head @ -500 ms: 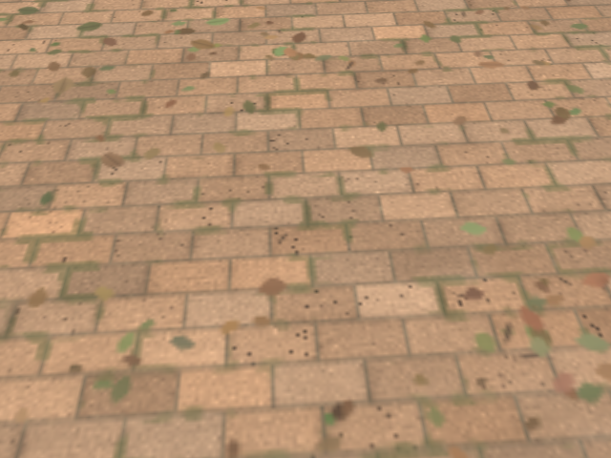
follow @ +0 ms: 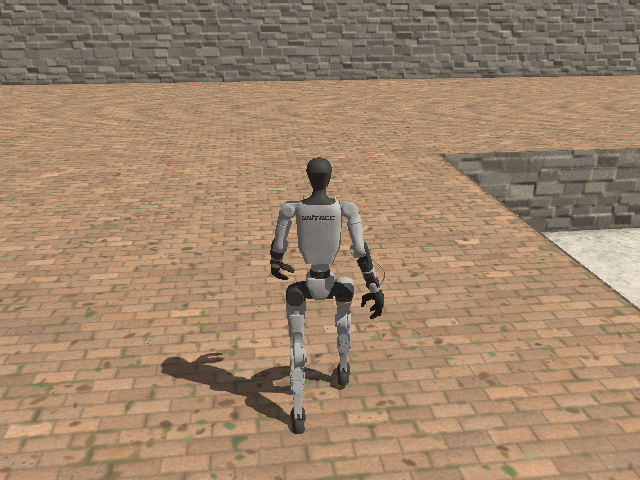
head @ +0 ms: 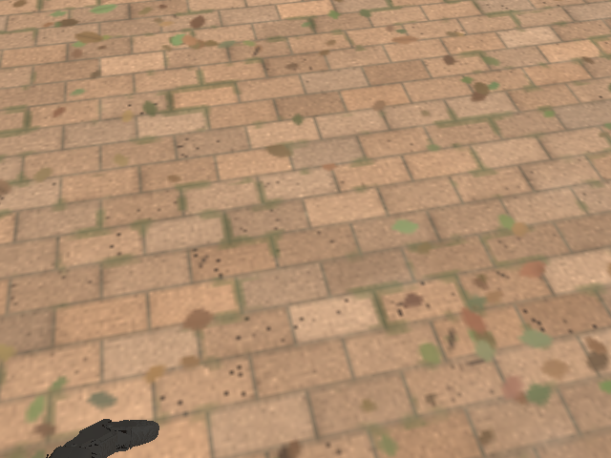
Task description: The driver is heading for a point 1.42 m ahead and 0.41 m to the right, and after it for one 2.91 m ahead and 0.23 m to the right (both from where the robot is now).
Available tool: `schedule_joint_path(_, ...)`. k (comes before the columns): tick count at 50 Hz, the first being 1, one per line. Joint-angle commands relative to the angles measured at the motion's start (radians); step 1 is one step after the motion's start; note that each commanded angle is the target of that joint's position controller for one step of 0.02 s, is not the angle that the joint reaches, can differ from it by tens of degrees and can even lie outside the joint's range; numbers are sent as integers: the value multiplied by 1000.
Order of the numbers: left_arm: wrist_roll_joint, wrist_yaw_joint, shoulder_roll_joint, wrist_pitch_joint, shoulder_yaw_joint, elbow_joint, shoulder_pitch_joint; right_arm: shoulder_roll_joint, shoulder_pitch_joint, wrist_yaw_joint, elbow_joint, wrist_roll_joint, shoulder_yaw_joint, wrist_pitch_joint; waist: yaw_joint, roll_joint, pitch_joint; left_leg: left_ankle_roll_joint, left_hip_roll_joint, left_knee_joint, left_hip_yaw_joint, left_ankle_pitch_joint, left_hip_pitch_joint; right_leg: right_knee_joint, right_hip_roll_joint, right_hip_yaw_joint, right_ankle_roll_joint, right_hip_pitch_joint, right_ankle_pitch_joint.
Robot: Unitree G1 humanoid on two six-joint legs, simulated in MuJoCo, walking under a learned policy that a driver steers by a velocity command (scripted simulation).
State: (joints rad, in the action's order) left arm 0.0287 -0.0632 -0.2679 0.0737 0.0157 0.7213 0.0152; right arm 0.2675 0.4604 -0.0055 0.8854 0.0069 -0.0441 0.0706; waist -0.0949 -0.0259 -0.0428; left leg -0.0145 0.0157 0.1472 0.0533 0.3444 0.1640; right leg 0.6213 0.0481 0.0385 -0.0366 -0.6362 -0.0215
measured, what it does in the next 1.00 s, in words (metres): walks ahead, turning right: right foot, then left foot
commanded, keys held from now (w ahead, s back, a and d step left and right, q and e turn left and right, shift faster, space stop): w+e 0.86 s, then w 0.12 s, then no key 0.02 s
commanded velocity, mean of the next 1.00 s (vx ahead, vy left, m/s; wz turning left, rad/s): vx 0.49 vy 0.00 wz -0.51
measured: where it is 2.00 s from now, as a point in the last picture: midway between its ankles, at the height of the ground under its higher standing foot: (392, 334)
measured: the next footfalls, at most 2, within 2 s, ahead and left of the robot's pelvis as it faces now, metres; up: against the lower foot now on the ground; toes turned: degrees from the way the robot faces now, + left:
right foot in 0.08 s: +0.24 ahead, -0.12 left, +0.00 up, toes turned -4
left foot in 0.60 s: +0.55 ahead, +0.02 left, +0.00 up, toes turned -24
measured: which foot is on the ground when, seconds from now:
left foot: down 0.00-0.10, up 0.12-0.58, down 0.60-1.00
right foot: up 0.00-0.06, down 0.08-0.60, up 0.62-1.00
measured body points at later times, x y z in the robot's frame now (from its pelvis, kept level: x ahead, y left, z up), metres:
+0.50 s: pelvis +0.28 -0.05 +0.01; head +0.31 -0.07 +0.46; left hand +0.39 +0.22 -0.10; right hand +0.44 -0.34 -0.07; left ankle +0.51 +0.07 -0.69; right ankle +0.20 -0.11 -0.73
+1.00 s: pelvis +0.54 -0.12 +0.01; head +0.57 -0.14 +0.45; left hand +0.86 -0.05 -0.07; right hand +0.38 -0.37 -0.12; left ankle +0.51 +0.04 -0.73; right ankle +0.60 -0.33 -0.69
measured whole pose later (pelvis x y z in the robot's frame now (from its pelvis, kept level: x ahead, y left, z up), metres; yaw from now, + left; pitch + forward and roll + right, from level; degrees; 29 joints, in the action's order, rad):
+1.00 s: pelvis +0.54 -0.12 +0.01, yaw -33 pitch +2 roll +2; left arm 0.02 -0.04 -0.29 0.03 0.05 0.62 0.08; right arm 0.30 0.36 0.00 0.83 0.02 -0.07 0.09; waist -0.10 -0.04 -0.05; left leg 0.01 0.00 0.23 0.16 0.29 0.04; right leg 0.69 0.08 -0.04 -0.02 -0.65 -0.04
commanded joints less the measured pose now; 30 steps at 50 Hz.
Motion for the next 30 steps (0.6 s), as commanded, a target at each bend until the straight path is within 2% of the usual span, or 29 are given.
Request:
schedule_joint_path(1, -2, -3, -100, 10, 30, -99, -81, 191, -34, -8, -51, 3, -47, 12, 64, 131, -34, -111, -261, 42, -4, -737, -97, -47, -54, 23, -52, 133, 13)
schedule_joint_path(2, -3, -2, -123, 6, 44, -88, -20, 201, -40, -11, -55, -2, -51, 4, 101, 147, 19, -94, -261, 143, 18, -913, -69, -35, -82, 41, -73, 207, -21)
schedule_joint_path(3, -1, 2, -156, -1, 67, -54, 112, 204, -52, -18, -63, -8, -52, -10, 171, 147, 96, -71, -241, 321, 54, -1037, -88, -35, -121, 64, -97, 359, -43)
schedule_joint_path(4, 2, 14, -200, -12, 94, -17, 256, 199, -46, -27, -77, -13, -48, -17, 238, 123, 167, -39, -210, 550, 72, -998, -224, -36, -126, 29, -125, 585, -67)
schedule_joint_path(5, -5, 30, -299, -23, 122, -11, 379, 126, 12, -25, -123, -32, -24, -6, 227, -86, 288, 17, -111, 951, 84, -536, -588, -44, 106, -364, -242, 943, -182)
schedule_joint_path(6, 2, 27, -283, -19, 109, -24, 362, 55, 43, -9, -130, -23, 6, 28, 179, -199, 439, 39, 53, 1222, -89, 197, -809, -284, 292, -892, -374, 1067, -454)
schedule_joint_path(7, -7, 27, -221, -11, 92, -26, 330, 155, -75, 5, -160, 18, -21, 57, 213, -118, 321, 13, -5, 1281, -197, 152, -915, -367, 267, -859, -317, 972, -543)
schedule_joint_path(8, -15, 29, -195, -5, 84, -30, 282, 172, -150, 8, -190, 41, -22, 72, 188, -67, 183, -9, -50, 1234, -169, 67, -931, -383, 234, -709, -278, 814, -489)
schedule_joint_path(9, -21, 28, -178, 2, 78, -41, 220, 162, -177, 1, -193, 25, -21, 78, 140, 27, 97, -12, -92, 1145, -160, 0, -890, -397, 191, -600, -260, 643, -363)
schedule_joint_path(10, -32, 28, -156, 9, 72, -57, 173, 166, -164, -7, -187, 4, -29, 70, 98, 23, 76, -11, -126, 1069, -167, -42, -814, -406, 148, -513, -243, 531, -257)
schedule_joint_path(11, -39, 30, -148, 9, 70, -72, 143, 162, -144, -9, -185, -7, -31, 56, 67, -5, 65, -4, -140, 1039, -171, -64, -759, -428, 117, -474, -243, 450, -212)
schedule_joint_path(13, -27, 35, -143, 14, 72, -74, 141, 141, -133, -11, -191, -23, -30, 33, 50, -24, 54, 28, -144, 977, -150, -89, -729, -453, 93, -414, -260, 359, -142)
schedule_joint_path(16, -21, 52, -170, 18, 79, -58, 201, 121, -243, -21, -239, -32, -26, 22, 83, -13, 12, 72, -131, 806, -134, -238, -782, -464, 61, -356, -252, 310, -97)
schedule_joint_path(19, -9, 67, -184, 6, 84, -39, 262, 91, -363, -17, -273, -29, -16, 34, 135, -20, 16, 88, -89, 574, -132, -412, -754, -426, 24, -322, -204, 331, -91)
schedule_joint_path(21, -2, 74, -192, -4, 87, -24, 306, 79, -437, -7, -292, -19, -10, 43, 167, -26, 21, 91, -57, 471, -123, -459, -713, -404, 23, -334, -188, 350, -113)
schedule_joint_path(23, 3, 78, -189, -14, 87, -11, 343, 90, -487, 5, -309, -7, -12, 51, 184, -32, 21, 86, -40, 409, -136, -448, -708, -362, 39, -380, -186, 406, -134)
schedule_joint_path(25, 2, 82, -180, -25, 85, -6, 364, 108, -512, 18, -321, -3, -17, 61, 185, -44, 27, 73, -23, 346, -152, -392, -700, -296, 56, -438, -181, 482, -126)
schedule_joint_path(27, -2, 85, -183, -34, 88, -8, 357, 132, -484, 24, -318, 2, -29, 69, 159, -81, 42, 49, -11, 318, -154, -290, -640, -231, 74, -492, -167, 529, -65)
schedule_joint_path(28, -4, 84, -178, -39, 87, -12, 345, 145, -431, 22, -306, 4, -37, 73, 128, -102, 57, 27, -9, 295, -141, -258, -565, -192, 69, -503, -154, 527, -25)
schedule_joint_path(29, -6, 81, -151, -38, 78, -19, 332, 171, -331, 14, -286, 0, -52, 78, 72, -96, 113, -12, -27, 251, -134, -277, -401, -95, 27, -474, -123, 496, 26)
schedule_joint_path(30, -19, 74, -90, -32, 55, -38, 326, 222, -183, 4, -275, -19, -67, 80, 5, -21, 256, -85, -179, 292, -262, -251, -131, 158, -26, -399, -86, 383, -44)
